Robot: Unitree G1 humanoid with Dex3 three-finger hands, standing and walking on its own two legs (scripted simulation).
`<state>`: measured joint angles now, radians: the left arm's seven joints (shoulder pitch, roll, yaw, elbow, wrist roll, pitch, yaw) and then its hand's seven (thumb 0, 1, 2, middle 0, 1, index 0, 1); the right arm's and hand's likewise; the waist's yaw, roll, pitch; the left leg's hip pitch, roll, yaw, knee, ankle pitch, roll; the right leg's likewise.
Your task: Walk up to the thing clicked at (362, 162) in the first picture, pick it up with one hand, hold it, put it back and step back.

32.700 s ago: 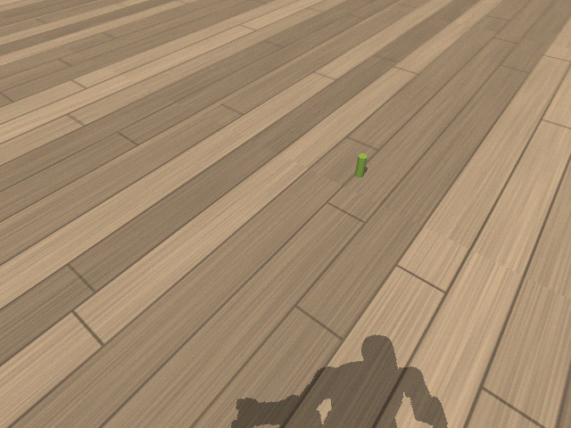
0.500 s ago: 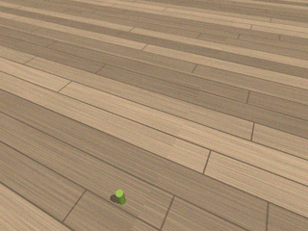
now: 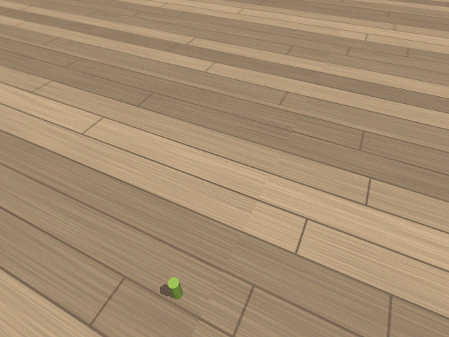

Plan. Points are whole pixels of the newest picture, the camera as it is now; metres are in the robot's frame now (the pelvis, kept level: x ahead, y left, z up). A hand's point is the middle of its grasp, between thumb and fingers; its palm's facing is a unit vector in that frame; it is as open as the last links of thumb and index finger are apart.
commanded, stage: stand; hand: left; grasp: from above
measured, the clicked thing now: (175, 288) +0.47 +0.23 -0.72
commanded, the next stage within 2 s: step back in 0.66 s
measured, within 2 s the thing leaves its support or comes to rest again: neither
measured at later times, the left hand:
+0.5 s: hand out of the picture +0.08 +0.24 -0.16, palm faces +0.01 -0.94 -0.34, open 7.4 cm
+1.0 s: hand out of the picture +0.10 +0.31 -0.19, palm faces +0.01 -0.93 -0.37, open 7.4 cm
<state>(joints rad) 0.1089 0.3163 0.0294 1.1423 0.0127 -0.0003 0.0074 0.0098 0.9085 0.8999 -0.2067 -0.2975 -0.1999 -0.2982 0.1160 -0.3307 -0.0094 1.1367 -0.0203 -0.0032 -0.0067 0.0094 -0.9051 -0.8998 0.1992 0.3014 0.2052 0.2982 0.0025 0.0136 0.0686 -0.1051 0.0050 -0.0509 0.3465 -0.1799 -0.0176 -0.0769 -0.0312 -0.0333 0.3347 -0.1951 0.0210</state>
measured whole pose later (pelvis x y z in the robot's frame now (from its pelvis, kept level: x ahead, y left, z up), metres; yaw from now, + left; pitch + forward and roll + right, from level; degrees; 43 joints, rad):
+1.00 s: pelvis -0.04 +0.04 -0.03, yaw +2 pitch -1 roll +0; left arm 0.01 0.40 0.08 0.93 0.01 0.06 0.02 0.01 0.91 0.90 -0.21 -0.30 -0.20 -0.30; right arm 0.13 -0.39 -0.07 0.98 -0.02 0.03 0.01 0.01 -0.91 -0.90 0.20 0.30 0.20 0.30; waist -0.02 -0.05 0.20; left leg -0.29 -0.05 -0.01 0.67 -0.36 0.04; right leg -0.37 -0.07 0.05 0.75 -0.38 0.01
